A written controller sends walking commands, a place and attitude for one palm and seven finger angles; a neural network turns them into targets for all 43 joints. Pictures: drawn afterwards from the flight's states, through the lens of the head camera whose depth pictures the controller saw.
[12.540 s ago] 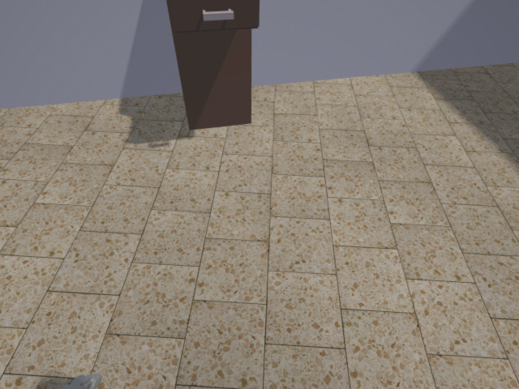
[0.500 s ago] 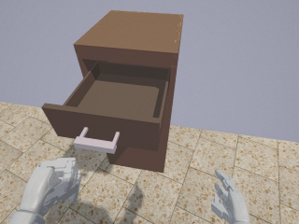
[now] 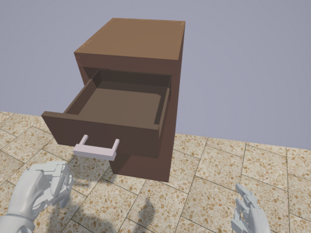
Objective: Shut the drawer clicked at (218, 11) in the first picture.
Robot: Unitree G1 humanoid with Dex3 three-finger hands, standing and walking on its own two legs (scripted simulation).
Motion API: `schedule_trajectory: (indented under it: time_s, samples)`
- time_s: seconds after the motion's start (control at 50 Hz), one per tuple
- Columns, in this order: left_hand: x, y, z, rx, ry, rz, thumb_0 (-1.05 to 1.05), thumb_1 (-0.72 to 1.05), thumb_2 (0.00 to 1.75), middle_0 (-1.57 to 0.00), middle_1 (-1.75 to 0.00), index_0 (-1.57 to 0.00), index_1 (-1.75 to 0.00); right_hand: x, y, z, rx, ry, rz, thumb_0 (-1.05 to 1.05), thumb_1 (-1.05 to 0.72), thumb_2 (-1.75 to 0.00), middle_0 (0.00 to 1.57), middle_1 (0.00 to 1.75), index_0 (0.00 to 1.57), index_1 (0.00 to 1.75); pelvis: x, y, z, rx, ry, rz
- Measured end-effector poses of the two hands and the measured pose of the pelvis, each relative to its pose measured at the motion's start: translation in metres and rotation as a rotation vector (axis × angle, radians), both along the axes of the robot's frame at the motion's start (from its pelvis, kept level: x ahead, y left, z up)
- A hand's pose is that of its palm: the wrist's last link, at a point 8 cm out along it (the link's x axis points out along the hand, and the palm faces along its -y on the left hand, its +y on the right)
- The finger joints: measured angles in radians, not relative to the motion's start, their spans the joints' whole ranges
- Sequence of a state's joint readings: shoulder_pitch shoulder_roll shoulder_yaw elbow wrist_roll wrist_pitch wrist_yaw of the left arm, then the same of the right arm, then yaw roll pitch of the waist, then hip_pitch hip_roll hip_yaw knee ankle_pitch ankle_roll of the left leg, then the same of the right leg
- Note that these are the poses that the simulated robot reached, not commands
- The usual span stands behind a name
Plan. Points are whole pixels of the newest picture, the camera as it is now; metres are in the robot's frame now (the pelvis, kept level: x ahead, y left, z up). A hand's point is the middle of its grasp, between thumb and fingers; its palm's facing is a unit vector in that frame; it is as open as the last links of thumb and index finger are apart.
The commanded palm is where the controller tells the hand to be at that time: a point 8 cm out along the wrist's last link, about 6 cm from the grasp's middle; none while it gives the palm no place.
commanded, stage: bring the fist close to the handle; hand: left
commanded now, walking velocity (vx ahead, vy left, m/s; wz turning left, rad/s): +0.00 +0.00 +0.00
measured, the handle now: (97, 146) +0.35 +0.22 +0.03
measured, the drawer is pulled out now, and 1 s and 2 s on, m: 0.29 0.29 0.28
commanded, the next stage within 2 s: push the drawer shut in 1.50 s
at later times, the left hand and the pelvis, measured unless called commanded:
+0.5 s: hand (76, 187) +0.19 +0.20 +0.08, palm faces -0.02 -1.00 -0.07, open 3.3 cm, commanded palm +0.17 +0.25 +0.09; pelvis -0.01 +0.00 +0.00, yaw +0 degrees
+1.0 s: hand (94, 180) +0.24 +0.19 +0.04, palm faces -0.07 -1.00 -0.04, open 3.3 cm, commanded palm +0.22 +0.24 +0.04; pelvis -0.01 +0.02 -0.02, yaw +0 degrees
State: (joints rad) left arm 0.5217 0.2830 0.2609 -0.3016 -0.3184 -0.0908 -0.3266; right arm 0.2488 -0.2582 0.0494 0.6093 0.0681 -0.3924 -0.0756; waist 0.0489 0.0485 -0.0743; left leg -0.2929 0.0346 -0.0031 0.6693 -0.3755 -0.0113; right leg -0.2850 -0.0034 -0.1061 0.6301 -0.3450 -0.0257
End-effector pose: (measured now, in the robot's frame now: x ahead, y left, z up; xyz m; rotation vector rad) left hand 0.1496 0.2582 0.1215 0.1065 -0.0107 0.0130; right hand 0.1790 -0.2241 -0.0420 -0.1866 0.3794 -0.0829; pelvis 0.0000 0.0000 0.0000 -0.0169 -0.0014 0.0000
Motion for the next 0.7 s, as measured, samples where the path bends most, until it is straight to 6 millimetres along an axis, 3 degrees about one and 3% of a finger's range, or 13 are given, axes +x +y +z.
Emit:
schedule_trajectory:
  time_s: [0.16,0.36,0.7]
  samples:
    - [0.001,0.0,-0.001,0.001,0.006,-0.003,0.02,0.89,0.9,-1.4,-1.6,-1.4,-1.6,-0.004,0.0,-0.002,0.013,-0.004,-0.004,0.02,-0.9,-0.9,0.2,0.3,0.2,0.3,-0.004,-0.003,0.001,0.004,-0.001,-0.004]
    - [0.007,-0.002,-0.023,-0.032,0.036,-0.007,0.02,0.9,0.9,-1.4,-1.6,-1.4,-1.6,-0.012,-0.003,-0.009,-0.01,0.033,-0.002,0.02,-0.9,-0.9,0.21,0.3,0.2,0.3,-0.008,-0.002,-0.002,0.005,0.014,0.0]
    - [0.05,-0.003,-0.056,-0.055,0.052,-0.056,0.02,0.9,0.9,-1.4,-1.6,-1.4,-1.6,-0.037,-0.005,-0.032,-0.039,0.169,-0.047,0.02,-0.9,-0.9,0.21,0.3,0.2,0.3,-0.011,0.01,-0.01,0.005,0.074,-0.005]
